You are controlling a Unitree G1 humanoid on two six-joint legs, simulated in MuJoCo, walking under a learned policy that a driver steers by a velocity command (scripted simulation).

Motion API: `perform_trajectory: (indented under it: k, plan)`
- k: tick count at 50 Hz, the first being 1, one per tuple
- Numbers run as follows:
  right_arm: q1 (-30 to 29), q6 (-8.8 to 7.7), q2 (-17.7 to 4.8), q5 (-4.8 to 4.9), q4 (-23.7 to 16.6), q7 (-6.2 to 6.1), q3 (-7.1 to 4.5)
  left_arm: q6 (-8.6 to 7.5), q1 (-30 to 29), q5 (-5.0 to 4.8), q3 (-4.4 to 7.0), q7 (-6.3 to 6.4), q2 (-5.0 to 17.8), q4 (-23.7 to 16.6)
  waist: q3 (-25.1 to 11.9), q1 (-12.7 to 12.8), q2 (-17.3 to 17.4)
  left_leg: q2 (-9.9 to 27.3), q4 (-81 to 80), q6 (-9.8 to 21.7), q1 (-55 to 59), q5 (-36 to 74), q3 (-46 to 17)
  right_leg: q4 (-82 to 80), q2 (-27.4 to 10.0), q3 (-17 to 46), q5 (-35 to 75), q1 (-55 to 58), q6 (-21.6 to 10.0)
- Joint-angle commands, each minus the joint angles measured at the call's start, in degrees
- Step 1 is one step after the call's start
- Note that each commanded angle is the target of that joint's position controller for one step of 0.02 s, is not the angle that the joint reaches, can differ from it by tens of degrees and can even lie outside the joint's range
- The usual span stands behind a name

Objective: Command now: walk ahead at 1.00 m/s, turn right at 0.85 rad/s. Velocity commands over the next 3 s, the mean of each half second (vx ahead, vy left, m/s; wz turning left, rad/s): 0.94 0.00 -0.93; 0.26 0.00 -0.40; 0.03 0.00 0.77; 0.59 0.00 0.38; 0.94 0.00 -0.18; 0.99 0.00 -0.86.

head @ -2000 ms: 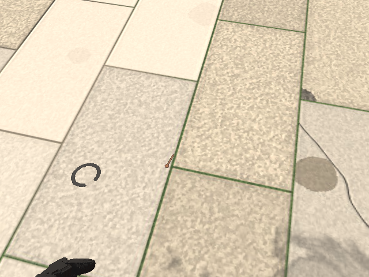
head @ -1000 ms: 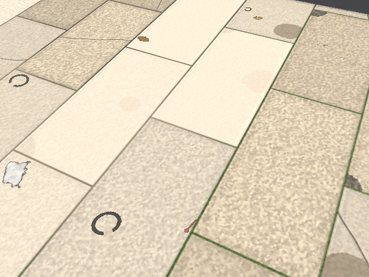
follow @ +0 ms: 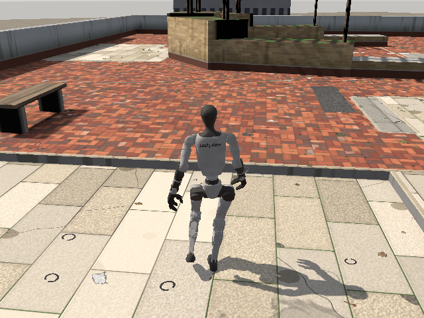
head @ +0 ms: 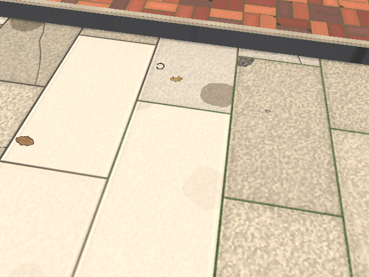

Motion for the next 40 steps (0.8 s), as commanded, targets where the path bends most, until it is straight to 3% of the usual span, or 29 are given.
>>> perform_trajectory:
  k: [1,4,6,8,10,11,12,13,14,15,16,17,18,20,22,23,26,28,30,31,32,33,34,35,36,37,38,39,40]
  plan:
    - [-0.05,1.85,-6.55,-1.14,-5.64,0.57,-0.83,-2.95,-2.79,-0.72,1.3,0.26,7.07,-5.3,3.45,-4.75,5.76,3.09,-12.27,-2.46,-5.77,0.36,2.92,-18.1,-15.53,23.89,3.6,-6.48,-9.43]
    - [-10.1,1.72,-5.36,0.75,-9.92,1.46,0.2,-3.57,-1.24,-0.65,2.08,-0.18,8.13,-5.88,4.99,-0.96,1.71,1.61,-31.28,-3.19,1.26,17.85,5.66,-19.53,-11.91,20.4,12.01,-11.27,-6.05]
    - [-11.84,1.59,-5.71,1.76,-10.69,1.48,0.16,-3.55,1.2,-1.28,2.66,-0.72,9.03,-5.71,2.33,1.66,-0.22,-0.62,-38.3,-2.14,5.72,26.31,6.38,-18.43,-12.47,20.7,20.1,-6.81,-3.59]
    - [-12.79,1.44,-7.21,2.03,-11.51,1.19,-0.24,-3.2,2.44,-1.35,3.06,-0.55,9.71,-5.71,0.82,2.65,-1.68,-1.91,-43.54,-1.18,6.93,26.09,5.61,-14.99,-13.69,21.75,25.81,0.5,-1.86]
    - [-7.81,1.13,-10.36,1.91,-10.26,0.42,-1.52,-2.96,1.87,-1.01,3.45,0.04,11.22,-6.17,-3.6,0.22,-1.9,-4.5,-47.33,-0.24,14.23,20.54,4.89,-5.66,-13.9,22.42,38.27,6.49,0.81]
    - [-0.15,0.83,-13.07,2.2,-8.38,-0.31,-2.79,-2.95,0.54,-0.49,3.81,-0.02,13.24,-6.54,-8.85,-4.12,-1.84,-5.35,-46.83,0.36,22.42,15.12,4.79,4.56,-13.53,22.0,43.09,7.38,2.12]
    - [11.81,0.6,-15.62,2.1,-5.67,-1.32,-4.09,-3.3,-3.06,-0.15,3.84,-0.3,13.63,-7.47,-14.29,-11.43,-1.6,-2.62,-45.47,1.09,35.75,11.12,3.67,18.66,-11.54,20.73,39.67,1.26,3.34]
    - [24.53,0.41,-19.7,0.44,-3.68,-2.55,-5.66,-3.96,-4.61,0.14,1.81,-0.22,6.07,-9.52,-22.05,-15.17,5.85,10.08,-45.47,2.48,49.22,-9.25,-8.78,38.55,-8.33,16.54,13.83,-8.34,3.23]
    - [19.28,0.68,-23.74,-1.09,-4.47,-2.02,-6.39,-3.78,3.0,-3.11,-0.47,-0.19,-0.84,-13.53,-29.38,-6.26,26.51,26.06,-59.26,8.35,57.37,-20.88,-43.83,53.48,-3.71,9.86,-16.94,-23.93,5.12]
    - [12.7,1.31,-18.72,-0.42,-5.52,-1.52,-6.59,-2.52,0.07,-1.36,-0.59,0.6,4.16,-11.89,-21.79,-6.16,16.94,23.49,-62.13,9.74,49.97,-32.2,-45.23,56.91,-10.01,7.44,-10.66,-31.29,4.13]
    - [9.07,1.54,-12.87,0.16,-5.91,-1.34,-5.19,-1.81,-5.47,-0.07,-0.03,0.11,6.29,-11.79,-13.26,-6.89,8.57,19.78,-61.33,8.78,41.92,-26.02,-32.77,54.21,-12.89,5.76,-5.71,-32.02,4.39]
    - [8.77,1.62,-10.33,0.1,-4.47,-1.1,-4.58,-1.3,-7.99,0.41,0.09,-0.71,6.1,-12.05,-7.86,-6.3,3.19,17.24,-61.43,7.96,34.9,-13.42,-23.26,51.51,-14.79,5.0,-3.74,-30.63,4.82]
    - [10.56,1.4,-9.61,0.23,-2.45,-1.19,-4.25,-0.72,-10.81,1.23,-0.05,-1.68,4.92,-13.3,-5.05,-5.79,3.24,14.82,-62.03,6.88,30.84,-5.18,-15.81,49.72,-16.49,5.21,-3.53,-29.89,4.99]
    - [13.13,0.36,-7.07,1.29,0.99,-0.62,-3.57,1.06,-12.5,1.34,-0.89,-2.82,1.78,-15.29,-0.9,-3.77,5.56,13.43,-62.92,5.56,26.74,10.38,-6.5,48.75,-18.29,4.16,-3.83,-30.61,5.78]
    - [12.48,-0.62,-6.6,2.68,2.07,0.18,-3.47,1.88,-15.29,1.48,-1.44,-2.81,0.77,-18.1,0.6,-1.83,5.35,12.59,-62.13,4.8,24.81,36.74,2.85,44.96,-17.95,1.68,-2.79,-31.21,6.63]
    - [10.41,-0.97,-7.24,2.9,1.96,0.27,-3.57,1.87,-16.64,1.4,-1.73,-2.88,0.51,-19.51,1.05,-0.66,6.28,11.67,-62.94,4.57,22.87,43.11,7.1,40.77,-17.34,0.6,-0.15,-29.94,6.98]
    - [6.44,-1.23,-8.78,3.55,1.93,-0.13,-3.94,1.45,-18.9,1.15,-2.54,-4.54,-0.04,-20.79,1.89,1.02,6.09,6.13,-62.78,2.64,16.43,44.57,18.41,18.47,-14.17,-5.74,14.94,-16.3,6.95]
    - [7.9,-1.06,-12.0,3.83,1.9,-0.74,-4.76,1.47,-16.89,1.29,-2.21,-5.15,0.74,-19.65,-0.03,1.74,5.46,6.19,-56.9,1.96,17.72,53.78,20.06,12.63,-10.29,-9.72,18.08,-7.83,5.91]
    - [8.43,-0.1,-14.98,4.59,0.96,-1.11,-5.67,1.57,-9.23,1.97,-1.04,-4.43,3.15,-17.62,-5.03,5.26,5.58,8.7,-43.31,1.31,19.46,62.99,19.29,11.21,-7.61,-9.17,15.21,1.66,3.28]
    - [7.65,0.54,-15.66,4.92,0.07,-1.05,-5.98,1.43,-2.18,2.35,0.08,-3.55,5.05,-15.71,-8.64,8.16,5.17,9.96,-31.84,1.03,17.55,60.17,18.07,10.07,-7.14,-6.71,14.56,9.22,1.19]
    - [7.75,1.28,-14.6,4.92,-0.27,-0.62,-5.99,1.11,3.2,2.32,1.39,-1.98,7.23,-13.31,-10.81,9.67,1.37,7.22,-16.15,-0.2,12.64,39.32,17.92,5.48,-7.6,-3.44,17.58,17.02,-0.53]
    - [11.71,2.32,-10.26,3.72,-0.24,-0.16,-5.49,1.68,-0.74,0.45,2.99,-0.19,11.73,-14.05,-7.71,5.65,-8.76,-2.7,4.26,-1.89,0.86,-12.72,19.5,5.62,-16.22,6.98,48.04,22.38,-2.55]
    - [20.52,3.52,-10.11,2.96,-3.77,-0.97,-5.14,2.05,-1.29,0.7,3.99,-0.78,17.16,-17.69,-20.13,1.16,-7.33,-5.25,20.76,-4.56,-8.8,-19.9,10.33,8.86,-31.2,29.58,81.65,34.71,-14.55]
    - [19.38,4.13,-11.07,1.91,-3.48,-1.71,-4.7,2.28,-2.88,-0.7,3.85,-0.48,14.51,-19.71,-25.54,2.31,1.77,-1.53,21.09,-4.15,-9.2,-13.35,3.13,5.2,-34.3,31.94,79.14,33.44,-16.43]
    - [19.15,4.6,-10.47,2.71,-3.73,-2.11,-3.88,2.78,-8.3,-0.15,2.89,0.98,10.94,-21.09,-23.1,0.41,0.8,-1.43,17.99,-3.83,-10.93,-8.96,2.72,-0.58,-35.04,33.45,54.48,25.52,-17.24]
    - [15.72,5.06,-11.41,1.45,-3.25,-2.31,-4.08,2.53,-11.16,-0.3,1.11,1.6,5.58,-20.83,-16.96,-1.31,6.55,1.79,10.77,-3.53,-8.7,-6.55,2.58,-4.03,-31.19,29.8,41.8,15.6,-13.61]
    - [16.14,5.9,-10.53,1.32,-2.67,-2.16,-3.97,1.82,-13.71,-0.06,-0.04,1.93,3.25,-19.91,-12.97,-3.78,5.39,2.21,6.28,-2.96,-5.0,-6.57,2.71,-5.87,-28.85,25.23,38.94,8.01,-11.52]
    - [16.04,6.98,-10.34,1.18,-1.92,-2.12,-3.94,1.03,-12.18,-0.06,-0.92,1.63,1.51,-18.13,-9.96,-4.06,5.74,2.83,1.12,-2.44,1.06,-6.62,2.89,-6.77,-27.49,20.95,43.2,0.47,-9.34]
    - [14.97,7.63,-9.41,1.91,-2.01,-1.93,-3.76,0.31,-10.56,0.2,-1.31,1.39,1.14,-16.43,-9.04,-4.0,5.49,2.83,-3.49,-1.67,5.05,-5.83,2.94,-7.4,-26.32,16.7,46.29,-3.17,-7.61]
Next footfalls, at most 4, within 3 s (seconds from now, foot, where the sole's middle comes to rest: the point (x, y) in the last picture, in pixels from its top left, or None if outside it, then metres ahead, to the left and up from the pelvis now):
0.26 left None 0.47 0.18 -0.76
0.66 right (225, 216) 0.73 -0.13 -0.76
1.16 left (178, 202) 0.78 0.05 -0.76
1.68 right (226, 198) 0.81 -0.14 -0.76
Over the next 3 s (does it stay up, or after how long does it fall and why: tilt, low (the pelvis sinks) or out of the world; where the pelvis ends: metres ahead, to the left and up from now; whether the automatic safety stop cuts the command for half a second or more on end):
stays up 1.80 -0.06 0.00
